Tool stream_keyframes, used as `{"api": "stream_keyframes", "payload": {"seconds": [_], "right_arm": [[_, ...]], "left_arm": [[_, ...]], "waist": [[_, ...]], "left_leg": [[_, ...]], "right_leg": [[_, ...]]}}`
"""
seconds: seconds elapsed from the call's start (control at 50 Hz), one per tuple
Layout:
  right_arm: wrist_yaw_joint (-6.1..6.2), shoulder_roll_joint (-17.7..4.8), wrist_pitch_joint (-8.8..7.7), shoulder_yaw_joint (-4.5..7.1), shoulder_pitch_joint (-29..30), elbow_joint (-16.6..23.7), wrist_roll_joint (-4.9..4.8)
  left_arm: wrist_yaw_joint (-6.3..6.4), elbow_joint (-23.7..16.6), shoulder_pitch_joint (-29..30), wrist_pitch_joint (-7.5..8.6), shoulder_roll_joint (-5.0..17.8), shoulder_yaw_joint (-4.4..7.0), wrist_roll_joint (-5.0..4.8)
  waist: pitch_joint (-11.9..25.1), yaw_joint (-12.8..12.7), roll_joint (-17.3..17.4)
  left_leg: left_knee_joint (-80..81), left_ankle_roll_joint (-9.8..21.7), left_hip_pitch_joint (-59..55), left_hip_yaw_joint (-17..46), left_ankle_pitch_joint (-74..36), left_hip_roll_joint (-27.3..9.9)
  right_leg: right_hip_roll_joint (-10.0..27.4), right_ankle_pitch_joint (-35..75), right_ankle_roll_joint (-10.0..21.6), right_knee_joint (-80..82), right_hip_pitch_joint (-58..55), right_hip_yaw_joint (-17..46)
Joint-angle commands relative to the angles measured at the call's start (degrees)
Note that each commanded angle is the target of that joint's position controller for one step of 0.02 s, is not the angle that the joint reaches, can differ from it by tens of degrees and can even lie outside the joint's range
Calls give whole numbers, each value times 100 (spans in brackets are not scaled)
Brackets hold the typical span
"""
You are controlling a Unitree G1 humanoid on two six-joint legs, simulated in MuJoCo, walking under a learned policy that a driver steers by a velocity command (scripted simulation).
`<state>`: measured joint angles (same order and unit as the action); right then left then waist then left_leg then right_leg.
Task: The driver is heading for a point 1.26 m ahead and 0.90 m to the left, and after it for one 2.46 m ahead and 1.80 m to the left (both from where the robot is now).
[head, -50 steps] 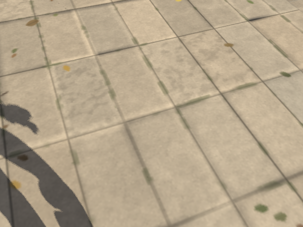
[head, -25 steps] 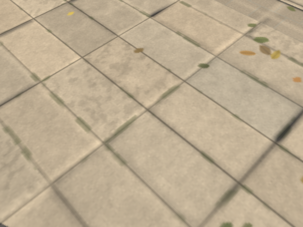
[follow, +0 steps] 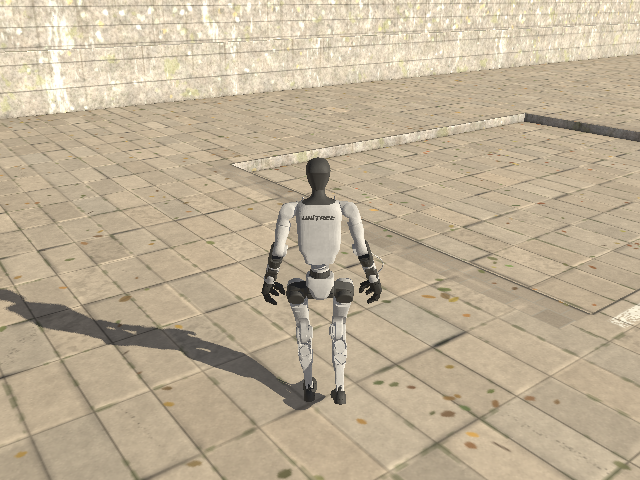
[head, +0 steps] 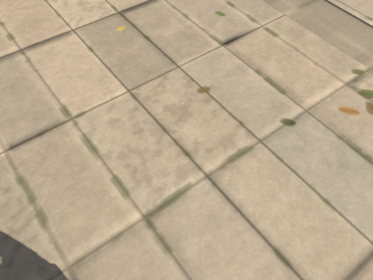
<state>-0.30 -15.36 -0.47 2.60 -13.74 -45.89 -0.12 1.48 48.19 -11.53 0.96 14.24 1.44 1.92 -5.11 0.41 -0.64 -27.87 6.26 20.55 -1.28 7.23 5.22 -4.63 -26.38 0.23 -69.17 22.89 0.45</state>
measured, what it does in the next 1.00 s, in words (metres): steps on the spot, turning left: right foot, then left foot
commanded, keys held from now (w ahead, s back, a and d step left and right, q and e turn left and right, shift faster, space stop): q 1.00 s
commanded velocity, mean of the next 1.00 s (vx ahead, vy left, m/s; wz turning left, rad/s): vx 0.02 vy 0.00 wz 0.56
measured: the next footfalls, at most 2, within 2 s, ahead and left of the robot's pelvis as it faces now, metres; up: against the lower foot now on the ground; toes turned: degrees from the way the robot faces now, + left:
right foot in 0.38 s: +0.11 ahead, -0.13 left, +0.00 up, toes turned +20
left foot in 0.84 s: +0.00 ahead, +0.05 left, +0.00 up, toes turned +32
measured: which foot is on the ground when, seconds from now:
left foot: down 0.00-0.38, up 0.40-0.82, down 0.84-1.00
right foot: up 0.00-0.36, down 0.38-0.84, up 0.86-1.00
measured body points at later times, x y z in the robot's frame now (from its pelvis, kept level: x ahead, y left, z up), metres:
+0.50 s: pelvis +0.04 -0.05 +0.01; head +0.07 -0.07 +0.46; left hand +0.07 +0.25 -0.08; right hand +0.23 -0.30 -0.12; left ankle +0.02 +0.05 -0.67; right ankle +0.07 -0.15 -0.73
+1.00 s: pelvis +0.01 -0.03 +0.01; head +0.03 +0.02 +0.46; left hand -0.07 +0.26 -0.12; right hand +0.29 -0.18 -0.08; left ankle -0.03 +0.03 -0.73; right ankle +0.08 -0.16 -0.66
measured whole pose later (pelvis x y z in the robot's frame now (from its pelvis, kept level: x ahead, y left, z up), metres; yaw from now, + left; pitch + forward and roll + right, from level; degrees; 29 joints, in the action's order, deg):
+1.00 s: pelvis +0.01 -0.03 +0.01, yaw +36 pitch +0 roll -1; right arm -0.5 -16.7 2.9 3.1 -11.1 -41.0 0.1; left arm 0.8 43.3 -12.1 -2.9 17.8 3.3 1.4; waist -4.5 -0.7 -2.7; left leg -26.4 4.4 12.2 2.4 14.0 4.4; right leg 1.7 -24.3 -2.1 -60.1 26.1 -0.1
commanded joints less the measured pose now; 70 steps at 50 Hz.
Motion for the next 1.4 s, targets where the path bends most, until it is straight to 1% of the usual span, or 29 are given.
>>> {"api": "stream_keyframes", "payload": {"seconds": [0.02,0.1,0.2,0.28,0.34,0.36,0.38,0.4,0.42,0.44,0.46,0.5,0.52,0.62,0.78,0.82,0.84,0.86,0.88,0.9,0.94,0.96,1.02,1.22,1.3,1.34,1.36,1.38,1.4], "right_arm": [[39,-655,76,182,-184,284,31],[21,-949,116,307,-251,313,91],[33,-1008,269,390,-224,422,128],[7,-1023,330,438,-131,473,170],[-21,-986,360,445,122,517,121],[-11,-929,357,426,227,551,61],[3,-617,334,346,36,603,14],[32,-462,291,320,-3,738,-34],[67,-971,280,436,-20,599,192],[44,-1000,287,474,-140,487,183],[19,-918,330,466,-269,388,185],[-77,-845,431,436,-373,332,171],[-115,-825,460,413,-251,363,138],[-210,-674,521,306,377,605,83],[-234,-581,497,210,517,827,-11],[-198,-541,420,201,238,767,51],[-135,-732,339,240,80,723,137],[-68,-1386,242,351,-13,796,191],[-73,-1868,229,515,-428,766,88],[-60,-1547,239,451,-475,701,38],[3,-1088,286,304,281,803,42],[41,-1020,285,283,404,844,4],[23,-1052,256,291,197,798,4],[47,-1073,237,280,-152,660,150],[56,-1036,261,228,24,590,168],[93,-930,271,163,222,544,88],[111,-765,244,98,169,527,62],[105,-378,202,-10,-156,529,76],[150,-612,240,58,-237,486,39]], "left_arm": [[-23,-294,-451,-176,559,127,31],[17,-386,-295,-291,466,87,-29],[61,-580,261,-323,556,103,-78],[104,-641,249,-202,576,88,-168],[157,-579,-251,-72,583,85,-221],[195,-526,-508,-22,649,108,-194],[247,-576,-432,5,1091,202,-109],[242,-785,36,-32,1622,306,-27],[199,-783,128,-65,1379,281,33],[171,-867,268,-67,955,166,-30],[151,-892,422,-68,774,117,-58],[159,-962,433,-69,743,103,-55],[145,-948,278,-78,756,115,-41],[115,-775,-400,-81,971,252,-46],[-51,-740,-216,-106,1209,394,-29],[-54,-720,-94,-147,1235,417,-114],[-59,-659,-292,-162,1159,412,-104],[-88,-825,-523,-216,693,304,4],[15,-1145,108,-322,665,244,-5],[31,-1087,171,-375,831,275,-17],[-24,-905,41,-324,892,311,-118],[-47,-864,-35,-319,966,341,-57],[-103,-804,-160,-350,902,332,-46],[-31,-914,259,-370,730,241,-112],[11,-872,121,-326,699,199,-180],[50,-733,-238,-260,576,153,-166],[92,-707,-291,-191,636,140,-103],[135,-785,-224,-119,954,141,12],[82,-815,125,-137,1263,184,-44]], "waist": [[735,-168,258],[934,-82,510],[813,161,778],[801,192,890],[821,-67,912],[801,-225,786],[781,-36,-44],[571,95,-1260],[533,103,-707],[590,234,-371],[521,328,-296],[598,293,-748],[607,186,-755],[651,-242,-826],[747,-207,-1048],[799,60,-810],[878,147,-226],[910,-31,1409],[815,395,1650],[690,335,893],[341,-42,660],[398,-77,779],[732,-64,623],[661,178,742],[646,86,777],[637,-194,634],[665,-196,368],[862,15,-715],[631,109,-1075]], "left_leg": [[1058,1015,-630,1787,-2469,-1487],[1103,790,-565,1882,-1339,-1249],[1305,568,-551,2520,860,-1147],[1135,501,-651,2937,509,-1147],[878,262,-510,3150,43,-1026],[695,8,-211,3036,440,-816],[-16,-340,278,2485,1590,-307],[-1317,-597,1253,1014,2313,668],[-2551,-670,1077,827,2467,202],[-3054,-683,875,819,2252,113],[-3466,-726,835,756,1955,67],[-3950,-849,1063,566,1708,18],[-3911,-915,1150,483,1673,-22],[-3004,-1044,1323,307,1793,-241],[-1131,-652,-162,-288,1855,-331],[132,-486,-897,-362,950,-247],[858,-381,-1548,200,335,-451],[1148,-45,-2323,2314,-1082,-2068],[915,920,-1895,3133,-2748,-2776],[865,1075,-1925,2687,-2736,-2518],[947,703,-1533,1928,-2058,-1745],[934,619,-1567,1795,-2161,-1554],[864,605,-1693,1773,-2355,-1411],[805,689,-1353,2386,-1394,-1416],[621,563,-1045,2577,-1737,-1391],[399,275,-746,2562,-1488,-1200],[264,-30,-417,2487,-753,-1005],[-554,-328,-117,1844,693,-479],[-833,-432,-80,1025,2190,233]], "right_leg": [[349,261,-199,166,394,250],[326,407,-320,1126,370,187],[327,567,-334,1954,417,318],[153,349,-208,2691,33,365],[18,558,13,4018,-808,350],[146,944,99,4913,-1354,425],[1123,555,349,5706,-1733,1404],[2509,879,976,6063,-1696,3019],[2692,2224,1345,5670,-1199,2691],[2381,2944,1311,5464,-1106,2140],[1996,3345,1137,5328,-1073,1513],[1622,3988,990,5127,-1456,842],[1580,4201,996,5059,-1631,689],[1910,4440,1184,4892,-2485,619],[2114,4247,1034,4494,-1880,106],[2007,3637,707,3931,-1510,-188],[1814,2715,354,3250,-948,-464],[1155,-256,-80,1732,479,-961],[450,-1157,-176,972,1147,-318],[658,-869,-192,489,1231,51],[771,54,-199,674,1116,207],[741,287,-237,704,1041,164],[604,517,-320,719,877,136],[434,383,-195,2172,335,152],[299,304,-17,3062,-503,86],[305,1129,98,4500,-1369,69],[666,1701,163,5193,-1918,449],[1902,2074,387,5642,-2320,1745],[2508,3150,1136,5472,-1532,2325]]}}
